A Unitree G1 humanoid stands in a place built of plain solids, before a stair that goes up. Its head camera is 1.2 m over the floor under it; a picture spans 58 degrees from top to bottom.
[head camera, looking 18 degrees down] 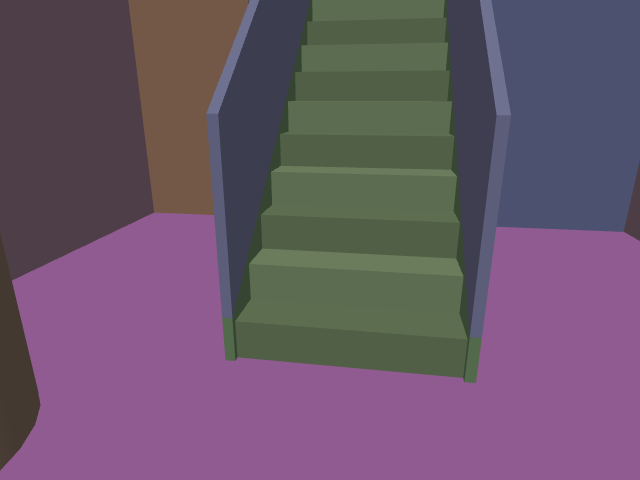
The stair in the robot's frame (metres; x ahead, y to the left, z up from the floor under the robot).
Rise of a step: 0.20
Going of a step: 0.24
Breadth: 1.07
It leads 9 degrees to the right of straight ahead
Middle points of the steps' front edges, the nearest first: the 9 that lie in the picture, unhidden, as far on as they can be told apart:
1.75 -0.12 0.20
1.99 -0.16 0.40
2.24 -0.20 0.59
2.48 -0.24 0.79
2.72 -0.27 0.99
2.96 -0.31 1.19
3.20 -0.35 1.39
3.45 -0.39 1.58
3.69 -0.42 1.78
